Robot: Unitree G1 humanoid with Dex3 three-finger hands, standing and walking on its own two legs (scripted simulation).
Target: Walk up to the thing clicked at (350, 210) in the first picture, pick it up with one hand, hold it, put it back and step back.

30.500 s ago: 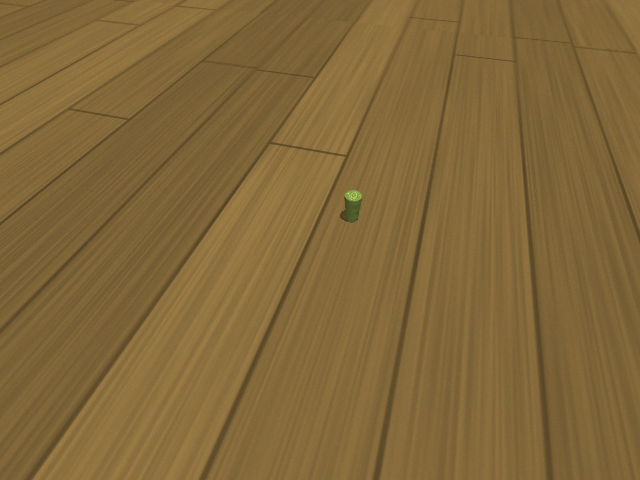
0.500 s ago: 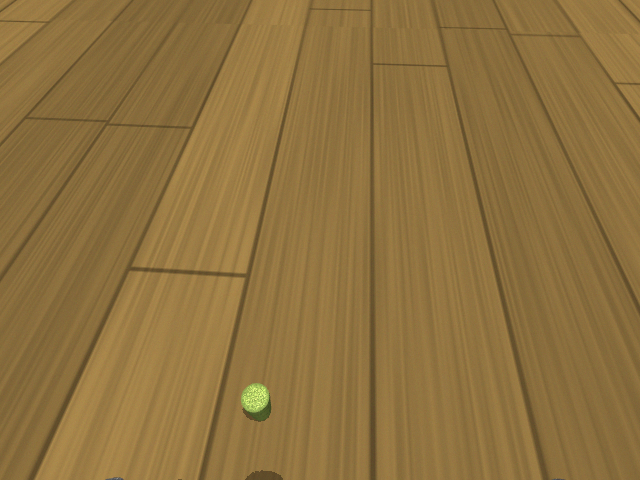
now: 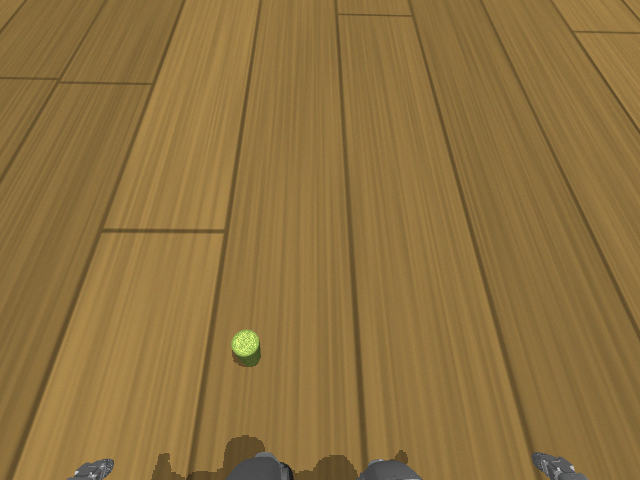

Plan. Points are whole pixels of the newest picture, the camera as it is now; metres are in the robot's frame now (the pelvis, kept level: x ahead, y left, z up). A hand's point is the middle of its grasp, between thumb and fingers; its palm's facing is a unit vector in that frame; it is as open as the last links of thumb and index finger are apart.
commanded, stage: step back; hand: left
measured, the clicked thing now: (248, 350) +0.49 +0.20 -0.69
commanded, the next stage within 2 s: none
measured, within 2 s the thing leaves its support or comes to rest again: neither
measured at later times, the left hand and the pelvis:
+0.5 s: hand out of the picture -0.03 +0.27 -0.14, palm faces +0.08 -0.92 -0.38, open 7.4 cm; pelvis -0.14 -0.01 +0.00, yaw +5 degrees
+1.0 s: hand out of the picture -0.25 +0.22 -0.13, palm faces +0.02 -0.91 -0.42, open 7.4 cm; pelvis -0.30 -0.05 +0.00, yaw +1 degrees
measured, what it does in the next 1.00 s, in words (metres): walks backwards: right foot, then left foot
